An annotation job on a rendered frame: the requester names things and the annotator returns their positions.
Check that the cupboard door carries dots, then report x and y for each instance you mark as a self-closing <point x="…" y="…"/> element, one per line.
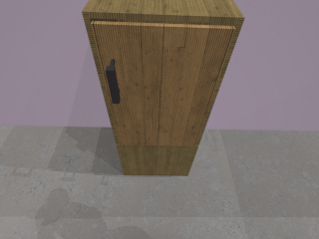
<point x="167" y="75"/>

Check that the handle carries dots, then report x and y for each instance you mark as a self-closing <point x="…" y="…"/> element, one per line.
<point x="113" y="82"/>

